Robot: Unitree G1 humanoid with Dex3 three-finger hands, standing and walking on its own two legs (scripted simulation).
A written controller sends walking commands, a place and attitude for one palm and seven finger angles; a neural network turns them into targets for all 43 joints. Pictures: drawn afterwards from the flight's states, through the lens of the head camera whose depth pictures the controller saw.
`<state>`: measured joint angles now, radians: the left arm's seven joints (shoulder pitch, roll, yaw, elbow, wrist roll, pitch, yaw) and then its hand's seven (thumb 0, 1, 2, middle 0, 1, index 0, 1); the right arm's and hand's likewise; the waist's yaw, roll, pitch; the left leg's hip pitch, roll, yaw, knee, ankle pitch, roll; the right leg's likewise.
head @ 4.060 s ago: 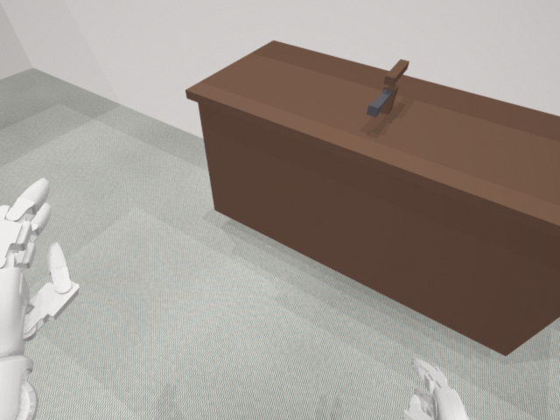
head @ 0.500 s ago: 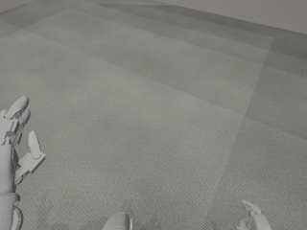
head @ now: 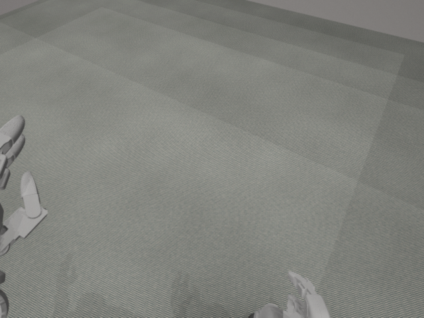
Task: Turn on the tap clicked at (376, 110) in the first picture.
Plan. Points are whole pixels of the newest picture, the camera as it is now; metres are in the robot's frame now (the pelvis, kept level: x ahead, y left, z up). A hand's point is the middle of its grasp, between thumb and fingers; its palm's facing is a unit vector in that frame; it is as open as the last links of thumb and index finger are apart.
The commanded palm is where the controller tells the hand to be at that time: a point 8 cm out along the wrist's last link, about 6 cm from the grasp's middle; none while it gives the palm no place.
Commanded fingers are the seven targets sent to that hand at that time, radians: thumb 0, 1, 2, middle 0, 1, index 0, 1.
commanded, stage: walk around to get in front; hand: left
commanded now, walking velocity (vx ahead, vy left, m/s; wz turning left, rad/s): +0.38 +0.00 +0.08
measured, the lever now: out of the picture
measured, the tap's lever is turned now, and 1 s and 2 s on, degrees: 0 0 0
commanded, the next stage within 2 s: walk to a spot facing it in 0.42 s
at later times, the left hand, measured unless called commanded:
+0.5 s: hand (72, 128) +0.34 +0.24 +0.19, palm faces +0.51 -0.74 -0.44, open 7.4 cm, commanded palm +0.29 +0.28 +0.18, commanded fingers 0.00 0.90 0.90 -0.20 -0.30 -0.20 -0.30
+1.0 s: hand (135, 84) +0.50 +0.19 +0.16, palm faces +0.40 -0.75 -0.52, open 7.4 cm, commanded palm +0.44 +0.23 +0.18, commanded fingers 0.00 0.90 0.90 -0.20 -0.30 -0.20 -0.30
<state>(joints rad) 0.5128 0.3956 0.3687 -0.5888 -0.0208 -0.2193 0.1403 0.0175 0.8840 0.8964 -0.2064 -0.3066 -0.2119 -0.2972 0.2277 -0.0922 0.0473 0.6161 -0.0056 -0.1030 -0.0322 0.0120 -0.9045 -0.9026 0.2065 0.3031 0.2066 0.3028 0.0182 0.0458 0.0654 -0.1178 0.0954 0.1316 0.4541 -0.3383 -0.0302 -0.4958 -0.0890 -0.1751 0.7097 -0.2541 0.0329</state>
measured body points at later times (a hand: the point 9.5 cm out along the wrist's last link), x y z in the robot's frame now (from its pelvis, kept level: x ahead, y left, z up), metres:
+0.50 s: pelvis +0.16 -0.02 +0.00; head +0.19 -0.01 +0.45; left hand +0.31 +0.28 +0.22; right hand +0.34 -0.27 -0.09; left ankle +0.23 +0.13 -0.71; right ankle +0.12 -0.11 -0.74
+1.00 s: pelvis +0.27 -0.04 -0.02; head +0.31 -0.09 +0.42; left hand +0.47 +0.23 +0.19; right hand +0.46 -0.25 -0.13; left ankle +0.23 +0.11 -0.70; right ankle +0.34 -0.12 -0.74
